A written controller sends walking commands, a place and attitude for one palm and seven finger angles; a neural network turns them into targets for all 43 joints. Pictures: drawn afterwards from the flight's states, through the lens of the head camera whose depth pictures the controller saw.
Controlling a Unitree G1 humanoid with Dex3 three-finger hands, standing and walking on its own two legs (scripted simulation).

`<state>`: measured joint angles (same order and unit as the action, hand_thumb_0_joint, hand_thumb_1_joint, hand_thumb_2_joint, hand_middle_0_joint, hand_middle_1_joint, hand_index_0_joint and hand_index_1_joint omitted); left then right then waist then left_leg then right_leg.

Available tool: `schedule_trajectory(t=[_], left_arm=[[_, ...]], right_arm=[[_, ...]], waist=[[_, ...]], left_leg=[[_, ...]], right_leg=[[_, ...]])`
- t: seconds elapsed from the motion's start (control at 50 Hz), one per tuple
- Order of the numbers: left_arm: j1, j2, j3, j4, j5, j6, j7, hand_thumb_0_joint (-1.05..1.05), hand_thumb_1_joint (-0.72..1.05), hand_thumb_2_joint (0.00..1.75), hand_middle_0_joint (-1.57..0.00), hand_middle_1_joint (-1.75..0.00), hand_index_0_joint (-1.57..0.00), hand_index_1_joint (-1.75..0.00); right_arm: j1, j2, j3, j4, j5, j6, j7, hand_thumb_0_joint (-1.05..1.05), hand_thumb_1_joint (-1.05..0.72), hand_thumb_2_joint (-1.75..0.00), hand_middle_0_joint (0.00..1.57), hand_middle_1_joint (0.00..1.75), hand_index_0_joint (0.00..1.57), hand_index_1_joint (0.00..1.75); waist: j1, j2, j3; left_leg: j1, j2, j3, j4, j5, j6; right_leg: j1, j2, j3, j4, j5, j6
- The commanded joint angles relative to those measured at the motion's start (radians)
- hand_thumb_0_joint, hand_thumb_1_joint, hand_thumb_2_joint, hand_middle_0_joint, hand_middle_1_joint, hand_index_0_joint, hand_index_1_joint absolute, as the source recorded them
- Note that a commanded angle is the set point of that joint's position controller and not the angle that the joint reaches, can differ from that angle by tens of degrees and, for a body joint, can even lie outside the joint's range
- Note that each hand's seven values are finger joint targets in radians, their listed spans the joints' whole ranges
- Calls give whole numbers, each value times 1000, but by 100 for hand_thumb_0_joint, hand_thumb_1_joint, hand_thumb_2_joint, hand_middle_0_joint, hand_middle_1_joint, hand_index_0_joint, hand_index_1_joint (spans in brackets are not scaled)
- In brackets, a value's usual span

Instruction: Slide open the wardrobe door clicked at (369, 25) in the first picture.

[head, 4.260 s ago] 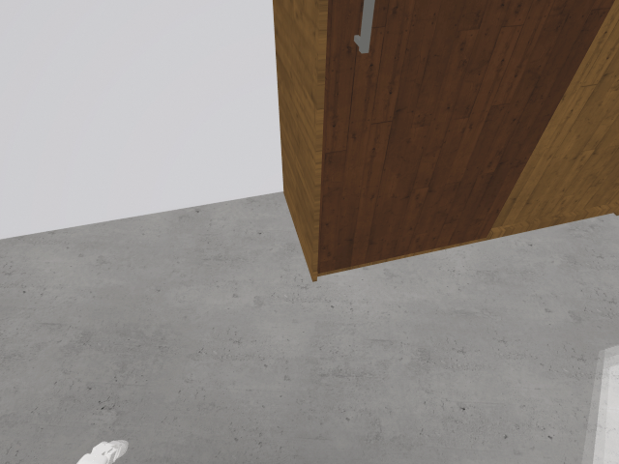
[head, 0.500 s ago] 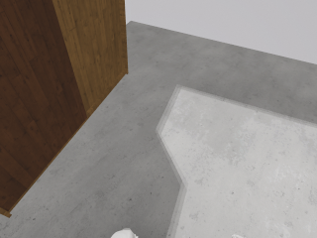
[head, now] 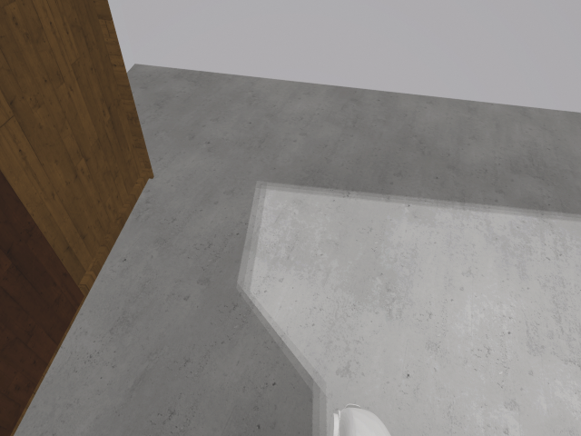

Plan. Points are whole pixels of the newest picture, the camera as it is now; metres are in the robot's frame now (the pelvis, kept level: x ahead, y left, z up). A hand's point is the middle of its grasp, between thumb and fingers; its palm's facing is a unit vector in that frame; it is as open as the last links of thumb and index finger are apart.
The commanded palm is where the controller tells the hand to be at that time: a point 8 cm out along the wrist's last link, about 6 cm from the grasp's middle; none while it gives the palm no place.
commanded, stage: walk to a spot facing it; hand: left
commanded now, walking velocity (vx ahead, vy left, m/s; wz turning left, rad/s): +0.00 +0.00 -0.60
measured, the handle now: out of the picture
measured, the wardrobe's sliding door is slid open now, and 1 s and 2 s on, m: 0.00 0.00 0.00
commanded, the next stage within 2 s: turn to face it in 0.12 s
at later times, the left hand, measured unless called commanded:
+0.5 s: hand (193, 376) +0.25 +0.17 -0.16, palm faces -0.07 -0.97 -0.23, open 7.2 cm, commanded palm none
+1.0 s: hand (133, 389) +0.23 +0.26 -0.16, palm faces +0.22 -0.94 -0.25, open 7.4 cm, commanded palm none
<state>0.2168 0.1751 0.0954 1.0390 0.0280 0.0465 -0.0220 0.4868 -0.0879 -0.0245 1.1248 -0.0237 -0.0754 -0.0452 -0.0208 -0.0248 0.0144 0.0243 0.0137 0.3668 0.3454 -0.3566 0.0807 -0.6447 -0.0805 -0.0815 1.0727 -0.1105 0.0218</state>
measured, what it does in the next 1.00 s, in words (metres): walks ahead: right foot, then left foot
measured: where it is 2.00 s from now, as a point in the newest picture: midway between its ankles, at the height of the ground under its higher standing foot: outside the picture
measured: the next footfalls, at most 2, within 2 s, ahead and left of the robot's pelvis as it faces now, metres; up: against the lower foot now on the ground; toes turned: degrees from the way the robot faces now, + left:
right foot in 0.22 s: +0.19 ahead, -0.09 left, +0.00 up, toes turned -15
left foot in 0.66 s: +0.24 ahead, +0.14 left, +0.00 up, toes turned +8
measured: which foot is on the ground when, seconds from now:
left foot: down 0.00-0.20, up 0.22-0.64, down 0.66-1.00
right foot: up 0.00-0.20, down 0.22-0.66, up 0.68-1.00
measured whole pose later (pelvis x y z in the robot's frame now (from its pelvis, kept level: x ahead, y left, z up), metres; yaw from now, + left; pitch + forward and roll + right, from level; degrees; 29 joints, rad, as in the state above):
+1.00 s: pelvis +0.17 +0.03 +0.00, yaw +10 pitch +2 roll -2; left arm 0.15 0.24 0.09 0.94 0.01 0.05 0.02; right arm 0.24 -0.18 -0.06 0.94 -0.03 0.02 0.00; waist -0.02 0.01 0.06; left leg -0.33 -0.01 -0.03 0.46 -0.16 0.04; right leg -0.46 -0.08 0.00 1.00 -0.41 0.10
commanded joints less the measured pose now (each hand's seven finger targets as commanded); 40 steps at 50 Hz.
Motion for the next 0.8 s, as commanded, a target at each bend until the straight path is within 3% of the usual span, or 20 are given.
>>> schedule_trajectory(t=[0.0, 0.08, 0.14, 0.16, 0.18, 0.2, 0.22, 0.24, 0.26, 0.3, 0.34, 0.4, 0.5, 0.54, 0.6, 0.62, 0.64, 0.66, 0.68, 0.78], left_arm=[[-145, -16, -13, -117, -2, -27, -10, 0, 90, 90, -20, -30, -20, -30], [-89, -7, -12, -121, -1, -34, -1, 0, 90, 90, -20, -30, -20, -30], [44, 39, 2, -99, 6, -54, 6, 0, 90, 90, -20, -30, -20, -30], [152, 79, 11, -77, 8, -68, 9, 0, 90, 90, -20, -30, -20, -30], [259, 163, 25, -49, 8, -79, 14, 0, 90, 90, -20, -30, -20, -30], [287, 235, 34, -42, -14, -89, 30, 0, 90, 90, -20, -30, -20, -30], [219, 211, 24, -68, -29, -76, 48, 0, 90, 90, -20, -30, -20, -30], [132, 167, 5, -85, -25, -71, 56, 0, 90, 90, -20, -30, -20, -30], [68, 138, -4, -96, -23, -81, 56, 0, 90, 90, -20, -30, -20, -30], [12, 70, -34, -90, -19, -95, 61, 0, 90, 90, -20, -30, -20, -30], [-32, 53, -46, -87, -10, -103, 62, 0, 90, 90, -20, -30, -20, -30], [-20, 67, -44, -81, -12, -93, 51, 0, 90, 90, -20, -30, -20, -30], [37, 116, -16, -79, -3, -70, 50, 0, 90, 90, -20, -30, -20, -30], [35, 146, -4, -88, 1, -62, 54, 0, 90, 90, -20, -30, -20, -30], [26, 165, 5, -100, -5, -53, 55, 0, 90, 90, -20, -30, -20, -30], [21, 155, 5, -106, -12, -49, 55, 0, 90, 90, -20, -30, -20, -30], [42, 105, 4, -137, -23, -45, 51, 0, 90, 90, -20, -30, -20, -30], [-4, 80, -13, -179, -19, -39, 53, 0, 90, 90, -20, -30, -20, -30], [-41, 106, -9, -184, -11, -31, 57, 0, 90, 90, -20, -30, -20, -30], [-39, 99, 6, -155, -11, -26, 40, 0, 90, 90, -20, -30, -20, -30]], right_arm=[[103, -125, -18, -16, -3, -9, -7, 0, -90, -90, 20, 30, 20, 30], [73, -167, -34, -30, -1, 12, -7, 0, -90, -90, 20, 30, 20, 30], [26, -208, -53, -68, 6, 18, -2, 0, -90, -90, 20, 30, 20, 30], [-25, -219, -57, -93, 14, 19, 5, 0, -90, -90, 20, 30, 20, 30], [-37, -191, -55, -124, 30, 24, 14, 0, -90, -90, 20, 30, 20, 30], [-35, -117, -45, -159, 32, 18, 12, 0, -90, -90, 20, 30, 20, 30], [-65, -142, -49, -168, 28, 32, -1, 0, -90, -90, 20, 30, 20, 30], [-89, -88, -44, -165, 21, 43, 5, 0, -90, -90, 20, 30, 20, 30], [-44, -66, -32, -145, 13, 56, 11, 0, -90, -90, 20, 30, 20, 30], [-21, -68, -27, -102, -1, 85, 8, 0, -90, -90, 20, 30, 20, 30], [35, -47, -17, -75, 2, 102, 11, 0, -90, -90, 20, 30, 20, 30], [-31, -66, -15, -93, 5, 112, 18, 0, -90, -90, 20, 30, 20, 30], [-218, -117, -29, -167, 4, 106, 35, 0, -90, -90, 20, 30, 20, 30], [-261, -125, -31, -191, 6, 101, 43, 0, -90, -90, 20, 30, 20, 30], [-230, -146, -40, -198, 1, 96, 49, 0, -90, -90, 20, 30, 20, 30], [-164, -178, -51, -187, -1, 90, 51, 0, -90, -90, 20, 30, 20, 30], [-105, -275, -71, -189, -12, 79, 48, 0, -90, -90, 20, 30, 20, 30], [-75, -331, -79, -182, -4, 84, 41, 0, -90, -90, 20, 30, 20, 30], [-73, -315, -76, -173, -7, 87, 35, 0, -90, -90, 20, 30, 20, 30], [-223, -273, -67, -228, -3, 72, 21, 0, -90, -90, 20, 30, 20, 30]], waist=[[-21, 113, 177], [22, 152, 123], [87, 195, 2], [144, 199, -63], [187, 44, -169], [145, -118, -268], [124, -19, -233], [84, 55, -80], [29, 9, -103], [-18, 13, -11], [-67, 20, -18], [-37, -68, 4], [35, -134, 30], [49, -139, 27], [25, -96, -5], [-10, 13, -51], [-27, 285, -93], [-40, 386, -80], [-44, 253, -91], [3, 144, -75]], left_leg=[[19, 310, -110, -80, 823, -67], [56, 313, -33, 90, 1214, -51], [27, 313, -23, 335, 1293, -60], [-57, 312, -27, 517, 1150, -68], [-295, 242, -34, 835, 611, -102], [-601, 47, -122, 1155, -261, -158], [-583, 81, -308, 1169, -219, -126], [-594, 114, -337, 1118, -131, -114], [-578, 128, -352, 1081, -76, -124], [-468, 134, -360, 973, -14, -126], [-390, 132, -364, 805, 9, -131], [-399, 108, -337, 687, 33, -140], [-485, 88, -292, 544, -35, -153], [-464, 87, -278, 457, -48, -147], [-343, 67, -248, 263, 88, -133], [-224, 84, -291, 132, 239, -119], [-99, 291, -587, 45, 593, -18], [-90, 441, -747, 12, 924, 109], [-118, 424, -702, 18, 782, 132], [-171, 257, -583, -6, 538, 51]], right_leg=[[-97, 17, -73, -168, -44, -22], [58, 111, -163, -291, -118, -63], [283, 142, -157, -393, -110, -94], [462, 117, -126, -500, -39, -109], [751, -61, 86, -568, 299, -189], [919, -341, 549, -568, 873, -336], [807, -361, 452, -624, 841, -372], [651, -314, 310, -654, 711, -328], [577, -269, 293, -683, 606, -280], [352, -212, 172, -758, 506, -187], [268, -163, 51, -761, 410, -171], [283, -149, 21, -779, 265, -166], [441, -210, 23, -715, 307, -182], [469, -242, 10, -668, 307, -179], [467, -234, -47, -547, 273, -118], [422, -214, -77, -405, 194, -75], [231, -87, -124, -182, -134, 8], [106, -3, -62, 7, -575, 48], [113, -18, 27, 87, -533, 33], [79, -23, 72, 112, -277, 55]])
